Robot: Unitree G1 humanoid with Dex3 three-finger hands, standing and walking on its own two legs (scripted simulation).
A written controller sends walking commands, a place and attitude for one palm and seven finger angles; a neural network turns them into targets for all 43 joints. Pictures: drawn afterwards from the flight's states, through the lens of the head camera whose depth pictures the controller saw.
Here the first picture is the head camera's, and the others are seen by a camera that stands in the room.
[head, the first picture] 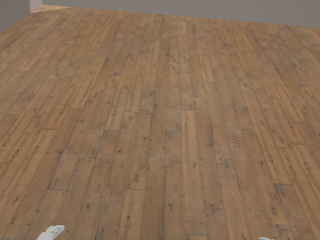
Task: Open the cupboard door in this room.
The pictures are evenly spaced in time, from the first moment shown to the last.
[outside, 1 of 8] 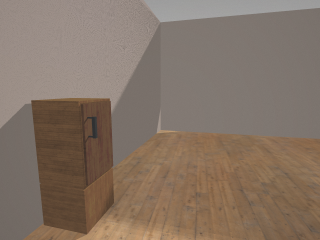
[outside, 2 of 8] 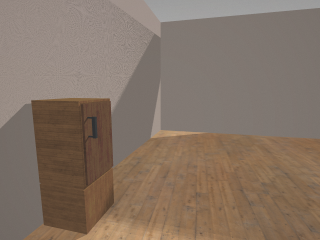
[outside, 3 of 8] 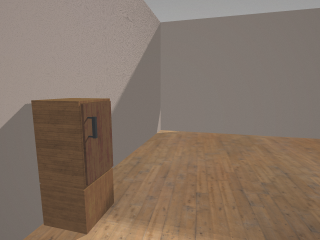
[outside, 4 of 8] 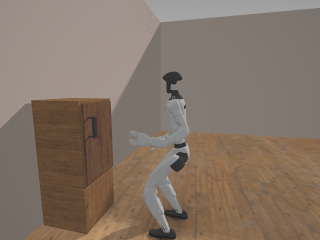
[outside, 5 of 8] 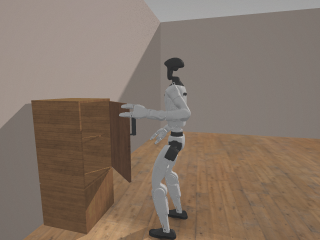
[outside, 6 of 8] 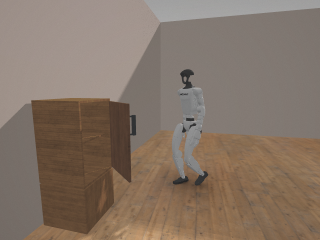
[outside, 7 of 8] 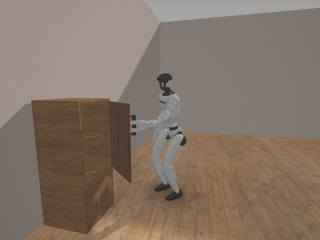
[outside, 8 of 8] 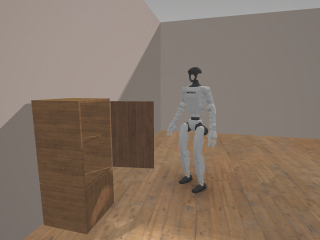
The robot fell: no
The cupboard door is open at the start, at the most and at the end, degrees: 0 98 98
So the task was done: yes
